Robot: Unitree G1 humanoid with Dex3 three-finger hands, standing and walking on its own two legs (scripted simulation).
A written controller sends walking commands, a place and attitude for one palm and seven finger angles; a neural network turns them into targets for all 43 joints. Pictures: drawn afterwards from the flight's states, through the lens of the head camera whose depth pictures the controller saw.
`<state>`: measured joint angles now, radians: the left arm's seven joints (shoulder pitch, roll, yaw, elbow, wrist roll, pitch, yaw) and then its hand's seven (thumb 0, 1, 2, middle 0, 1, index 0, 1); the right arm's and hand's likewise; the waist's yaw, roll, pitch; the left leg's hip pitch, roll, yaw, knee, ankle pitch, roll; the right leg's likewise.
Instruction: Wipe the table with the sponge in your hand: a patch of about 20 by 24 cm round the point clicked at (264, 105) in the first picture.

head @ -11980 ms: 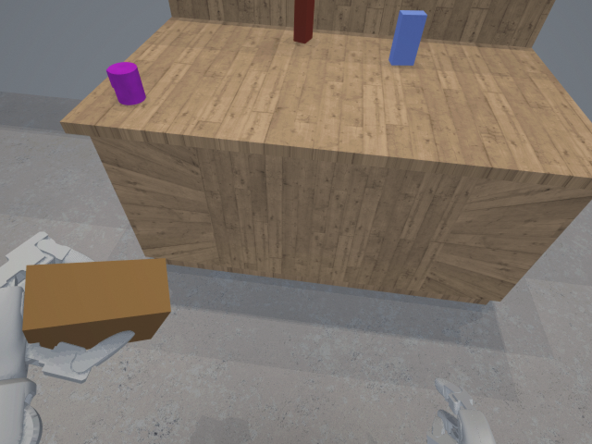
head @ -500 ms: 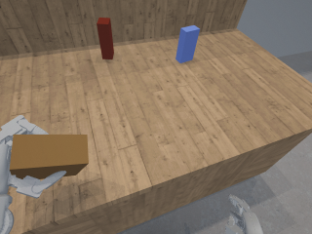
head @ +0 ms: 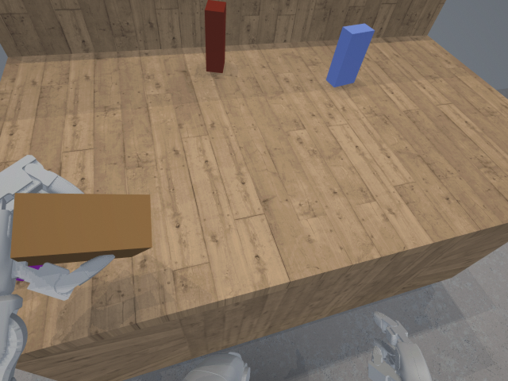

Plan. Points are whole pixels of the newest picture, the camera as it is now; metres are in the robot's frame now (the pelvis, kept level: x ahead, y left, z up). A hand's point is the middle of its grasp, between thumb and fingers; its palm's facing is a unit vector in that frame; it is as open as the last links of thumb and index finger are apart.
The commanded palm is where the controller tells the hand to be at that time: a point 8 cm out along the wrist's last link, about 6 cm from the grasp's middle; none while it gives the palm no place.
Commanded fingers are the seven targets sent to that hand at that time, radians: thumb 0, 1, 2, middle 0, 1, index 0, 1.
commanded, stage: come to a stop and stand still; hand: left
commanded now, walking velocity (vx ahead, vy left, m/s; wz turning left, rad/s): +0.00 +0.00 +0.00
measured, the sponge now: (104, 231) +0.24 +0.21 +0.15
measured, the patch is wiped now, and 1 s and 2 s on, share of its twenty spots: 0.00 0.00 0.00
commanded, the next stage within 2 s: look again from close up in 0.90 s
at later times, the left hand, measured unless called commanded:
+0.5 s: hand out of the picture +0.22 +0.33 +0.17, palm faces +0.26 -0.85 -0.46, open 9.7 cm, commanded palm +0.18 +0.35 +0.19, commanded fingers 0.00 0.10 1.30 -1.20 -1.60 -1.20 -1.60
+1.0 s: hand out of the picture +0.22 +0.35 +0.16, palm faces +0.29 -0.87 -0.40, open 9.7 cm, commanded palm +0.17 +0.39 +0.19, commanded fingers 0.00 0.10 1.30 -1.20 -1.60 -1.20 -1.60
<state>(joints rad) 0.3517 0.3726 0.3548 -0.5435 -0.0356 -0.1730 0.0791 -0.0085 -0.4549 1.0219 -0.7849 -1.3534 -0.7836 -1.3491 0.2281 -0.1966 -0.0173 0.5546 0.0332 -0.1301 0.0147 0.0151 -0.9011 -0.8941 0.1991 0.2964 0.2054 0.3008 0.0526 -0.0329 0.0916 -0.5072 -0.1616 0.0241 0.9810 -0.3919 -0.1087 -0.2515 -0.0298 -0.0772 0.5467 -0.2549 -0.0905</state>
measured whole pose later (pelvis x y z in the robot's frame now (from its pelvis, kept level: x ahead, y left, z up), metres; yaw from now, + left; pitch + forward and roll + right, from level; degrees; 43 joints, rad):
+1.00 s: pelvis -0.01 +0.12 +0.02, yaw -4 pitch -1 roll -1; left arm 0.46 0.35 0.34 -0.43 -0.04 -0.15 0.08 -0.01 -0.46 1.03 -0.79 -1.35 -0.79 -1.35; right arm 0.20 -0.16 0.05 0.59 0.02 -0.15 -0.04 0.01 -0.90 -0.89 0.20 0.30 0.21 0.30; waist 0.03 0.00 0.06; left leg -0.25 -0.02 -0.02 0.44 -0.17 0.03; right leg -0.18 0.01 -0.04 0.40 -0.20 0.00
